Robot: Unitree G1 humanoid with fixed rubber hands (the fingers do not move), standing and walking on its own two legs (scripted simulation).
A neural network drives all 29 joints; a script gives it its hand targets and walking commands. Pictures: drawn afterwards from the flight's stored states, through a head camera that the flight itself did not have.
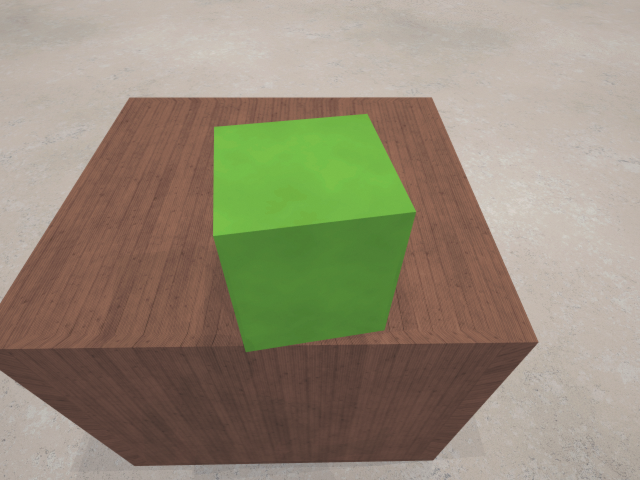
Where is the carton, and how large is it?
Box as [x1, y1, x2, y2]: [213, 114, 415, 351]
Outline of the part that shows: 367,114 214,127 213,237 246,351 384,329 415,210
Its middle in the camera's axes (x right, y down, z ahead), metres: -0.02 +0.00 +0.55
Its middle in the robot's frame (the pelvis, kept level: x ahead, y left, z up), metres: +0.44 +0.04 +0.07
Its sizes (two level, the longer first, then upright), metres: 0.210 0.200 0.250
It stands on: a pedestal, 0.70 m high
